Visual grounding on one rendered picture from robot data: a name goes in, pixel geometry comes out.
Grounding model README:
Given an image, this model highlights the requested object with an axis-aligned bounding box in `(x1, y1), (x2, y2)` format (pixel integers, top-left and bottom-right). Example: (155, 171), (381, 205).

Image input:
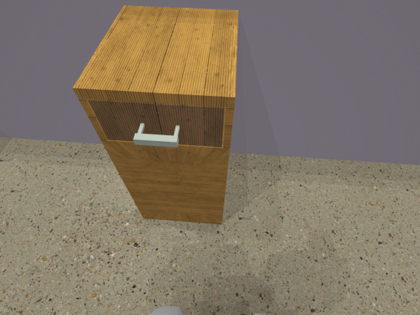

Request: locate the drawer
(88, 98), (224, 147)

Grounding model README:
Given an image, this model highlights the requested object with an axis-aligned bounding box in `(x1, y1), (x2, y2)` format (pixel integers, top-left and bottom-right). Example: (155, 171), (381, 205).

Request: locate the handle
(133, 123), (180, 148)

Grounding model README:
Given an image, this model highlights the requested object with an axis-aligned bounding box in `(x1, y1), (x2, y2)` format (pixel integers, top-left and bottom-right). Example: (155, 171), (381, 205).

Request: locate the cabinet
(72, 5), (238, 224)

